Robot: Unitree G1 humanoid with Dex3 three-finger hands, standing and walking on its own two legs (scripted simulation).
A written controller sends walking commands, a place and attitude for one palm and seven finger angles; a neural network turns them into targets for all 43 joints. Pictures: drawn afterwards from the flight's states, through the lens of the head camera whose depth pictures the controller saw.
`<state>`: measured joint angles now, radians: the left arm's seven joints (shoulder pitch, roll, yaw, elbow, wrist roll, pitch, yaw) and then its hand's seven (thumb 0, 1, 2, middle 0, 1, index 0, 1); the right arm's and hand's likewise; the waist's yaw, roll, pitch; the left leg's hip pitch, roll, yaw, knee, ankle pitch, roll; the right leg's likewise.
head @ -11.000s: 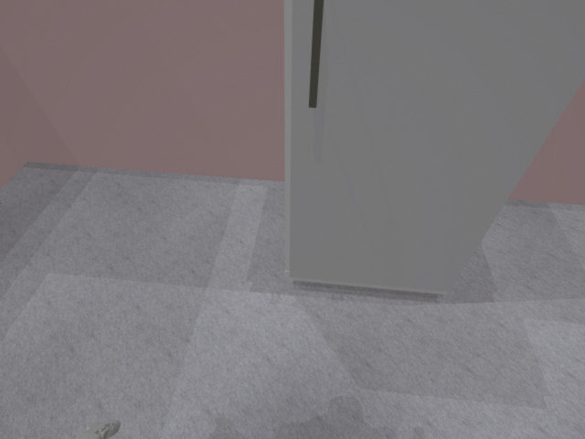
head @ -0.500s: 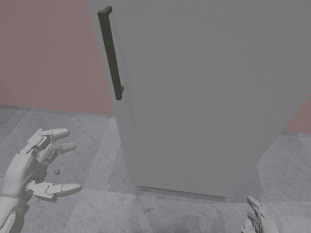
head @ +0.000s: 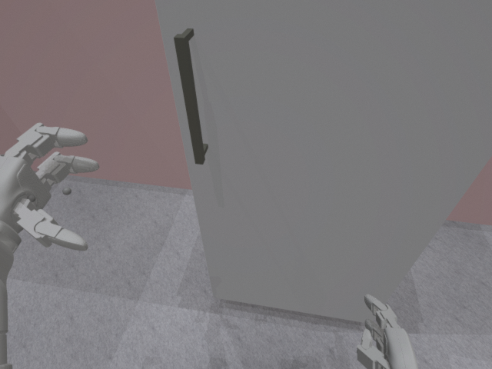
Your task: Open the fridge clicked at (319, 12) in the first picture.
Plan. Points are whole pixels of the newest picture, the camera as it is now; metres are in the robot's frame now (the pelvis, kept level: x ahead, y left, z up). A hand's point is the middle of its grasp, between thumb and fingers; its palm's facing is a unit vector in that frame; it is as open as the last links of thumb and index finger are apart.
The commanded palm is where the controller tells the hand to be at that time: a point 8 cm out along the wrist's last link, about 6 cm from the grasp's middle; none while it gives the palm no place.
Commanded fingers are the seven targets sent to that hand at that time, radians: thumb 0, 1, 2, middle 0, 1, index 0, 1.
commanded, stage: raise the hand to about handle height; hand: left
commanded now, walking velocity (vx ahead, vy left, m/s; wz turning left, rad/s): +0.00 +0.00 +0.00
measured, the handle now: (195, 103) +0.51 +0.16 +0.20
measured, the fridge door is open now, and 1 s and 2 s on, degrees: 0 0 0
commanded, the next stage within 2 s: move the hooked fingers beside the handle in 0.56 s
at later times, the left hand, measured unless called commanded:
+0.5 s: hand (68, 162) +0.29 +0.28 +0.23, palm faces +0.10 -0.99 -0.11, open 14.0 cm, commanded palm +0.25 +0.31 +0.23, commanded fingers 0.00 -0.50 0.30 -0.30 -1.20 -0.30 -1.20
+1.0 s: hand (104, 161) +0.33 +0.25 +0.21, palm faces -0.01 -0.99 -0.11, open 14.0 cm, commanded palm +0.29 +0.30 +0.23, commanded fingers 0.00 -0.50 0.30 -0.30 -1.20 -0.30 -1.20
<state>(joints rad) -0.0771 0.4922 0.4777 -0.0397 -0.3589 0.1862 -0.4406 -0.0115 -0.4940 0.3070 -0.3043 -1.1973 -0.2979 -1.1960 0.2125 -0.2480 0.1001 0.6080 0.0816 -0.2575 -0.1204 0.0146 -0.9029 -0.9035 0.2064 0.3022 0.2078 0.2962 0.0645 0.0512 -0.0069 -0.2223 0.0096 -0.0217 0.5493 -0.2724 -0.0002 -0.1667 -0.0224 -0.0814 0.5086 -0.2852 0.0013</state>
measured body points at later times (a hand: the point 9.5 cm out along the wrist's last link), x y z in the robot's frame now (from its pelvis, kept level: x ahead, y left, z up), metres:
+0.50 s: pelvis +0.01 -0.01 +0.00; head -0.01 -0.03 +0.45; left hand +0.28 +0.33 +0.23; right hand +0.21 -0.24 -0.06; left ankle +0.02 +0.12 -0.73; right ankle +0.00 -0.12 -0.73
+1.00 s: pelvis +0.01 -0.01 +0.00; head +0.01 -0.03 +0.45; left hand +0.32 +0.30 +0.21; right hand +0.21 -0.24 -0.07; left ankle +0.02 +0.12 -0.73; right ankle +0.00 -0.12 -0.73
